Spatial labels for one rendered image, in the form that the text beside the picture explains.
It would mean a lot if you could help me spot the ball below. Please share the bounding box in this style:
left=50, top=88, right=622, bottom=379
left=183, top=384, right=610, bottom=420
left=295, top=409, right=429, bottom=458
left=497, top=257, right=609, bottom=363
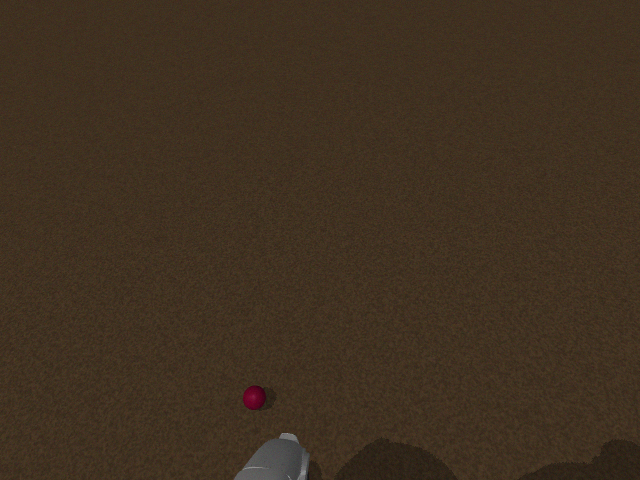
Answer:
left=243, top=385, right=266, bottom=410

